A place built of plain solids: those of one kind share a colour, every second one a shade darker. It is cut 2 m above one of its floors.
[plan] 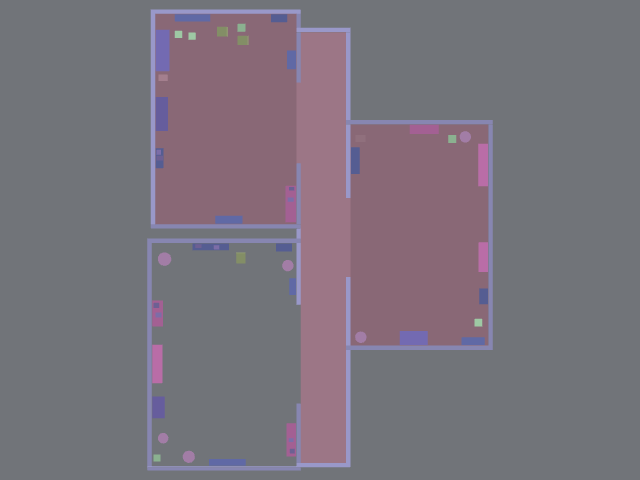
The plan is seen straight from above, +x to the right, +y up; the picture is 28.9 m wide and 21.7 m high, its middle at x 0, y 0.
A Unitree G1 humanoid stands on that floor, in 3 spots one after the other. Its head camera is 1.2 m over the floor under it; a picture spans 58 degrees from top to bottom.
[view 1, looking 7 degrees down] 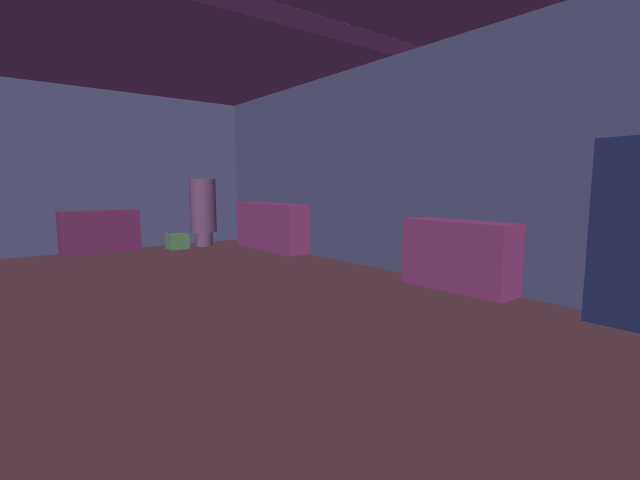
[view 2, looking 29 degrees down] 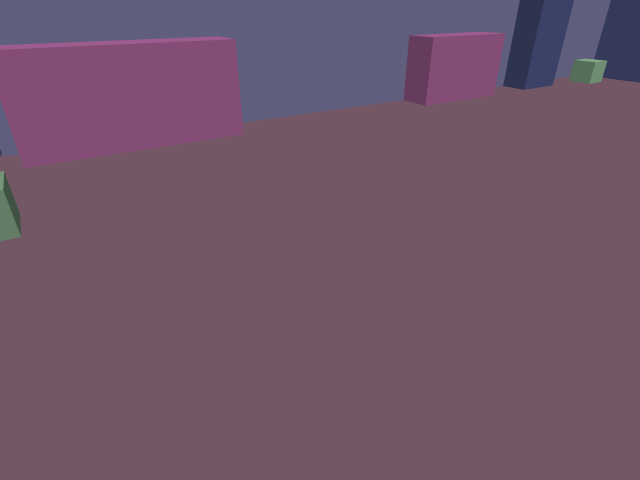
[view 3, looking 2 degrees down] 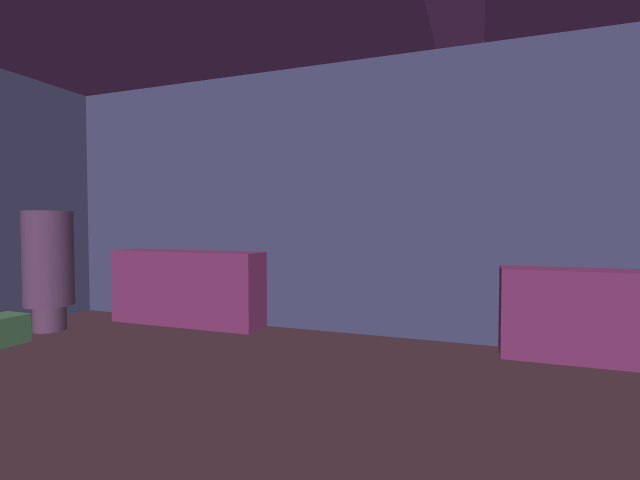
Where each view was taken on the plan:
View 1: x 3.03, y -3.72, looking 52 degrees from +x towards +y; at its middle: wall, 7.51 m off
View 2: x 3.03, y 4.09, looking -32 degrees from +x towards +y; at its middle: floor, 2.48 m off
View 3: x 3.03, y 0.10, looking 20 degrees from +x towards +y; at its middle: wall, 4.89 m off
